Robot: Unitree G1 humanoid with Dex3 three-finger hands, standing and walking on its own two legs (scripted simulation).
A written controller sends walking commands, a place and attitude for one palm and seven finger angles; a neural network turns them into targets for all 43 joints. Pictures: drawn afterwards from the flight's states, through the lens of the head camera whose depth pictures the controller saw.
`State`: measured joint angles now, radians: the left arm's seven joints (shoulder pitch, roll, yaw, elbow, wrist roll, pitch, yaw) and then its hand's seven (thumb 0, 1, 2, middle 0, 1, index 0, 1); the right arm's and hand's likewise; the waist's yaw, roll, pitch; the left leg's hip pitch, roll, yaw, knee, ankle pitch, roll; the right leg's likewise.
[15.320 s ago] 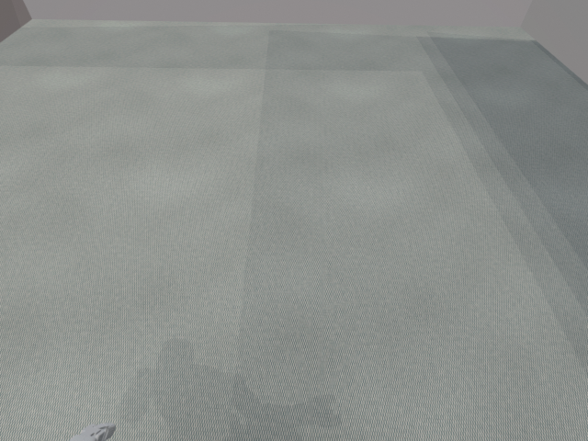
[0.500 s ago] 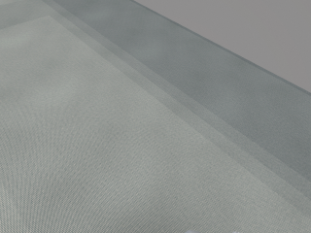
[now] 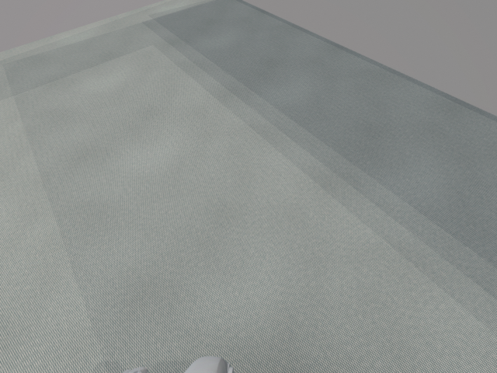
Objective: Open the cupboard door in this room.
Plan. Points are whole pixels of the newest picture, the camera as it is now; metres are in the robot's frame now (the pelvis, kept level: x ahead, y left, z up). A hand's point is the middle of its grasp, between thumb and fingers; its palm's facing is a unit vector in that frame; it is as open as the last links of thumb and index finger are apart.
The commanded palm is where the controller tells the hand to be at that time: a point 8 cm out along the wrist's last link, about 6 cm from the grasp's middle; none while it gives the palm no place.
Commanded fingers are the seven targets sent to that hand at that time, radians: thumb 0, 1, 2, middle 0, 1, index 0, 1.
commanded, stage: turn or walk to find it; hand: left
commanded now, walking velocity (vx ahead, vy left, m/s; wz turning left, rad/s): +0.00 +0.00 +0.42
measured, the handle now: out of the picture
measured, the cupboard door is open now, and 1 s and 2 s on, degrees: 0 0 0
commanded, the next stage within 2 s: stand and wait in 1.64 s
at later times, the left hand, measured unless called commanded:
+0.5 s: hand out of the picture -0.02 +0.27 -0.17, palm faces +0.26 -0.93 -0.26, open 7.4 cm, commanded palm none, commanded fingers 0.00 0.90 0.90 -0.20 -0.30 -0.20 -0.30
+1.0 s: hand out of the picture -0.04 +0.20 -0.15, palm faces +0.43 -0.86 -0.27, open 7.3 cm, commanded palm none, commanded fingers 0.00 0.90 0.90 -0.20 -0.30 -0.20 -0.30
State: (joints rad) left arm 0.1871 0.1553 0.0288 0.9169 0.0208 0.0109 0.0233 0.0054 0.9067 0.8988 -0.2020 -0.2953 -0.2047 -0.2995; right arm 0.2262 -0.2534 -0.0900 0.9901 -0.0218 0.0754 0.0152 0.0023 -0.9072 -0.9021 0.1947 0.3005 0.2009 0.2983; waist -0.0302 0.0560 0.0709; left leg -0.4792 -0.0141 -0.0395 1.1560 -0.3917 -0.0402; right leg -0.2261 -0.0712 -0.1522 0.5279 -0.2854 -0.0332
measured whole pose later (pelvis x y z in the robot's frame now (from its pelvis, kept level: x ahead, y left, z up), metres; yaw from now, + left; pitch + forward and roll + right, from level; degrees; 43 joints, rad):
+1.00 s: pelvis -0.02 +0.00 +0.00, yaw +25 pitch -1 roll +2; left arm 0.22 0.16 0.03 0.94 0.03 0.01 0.02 0.01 0.91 0.90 -0.20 -0.30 -0.21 -0.30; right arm 0.22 -0.25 -0.08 1.01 -0.02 0.08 0.01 0.00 -0.91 -0.90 0.19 0.30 0.20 0.30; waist -0.02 0.03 0.08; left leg -0.43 0.03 -0.01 1.04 -0.43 -0.07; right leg -0.21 -0.11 -0.21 0.51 -0.28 -0.03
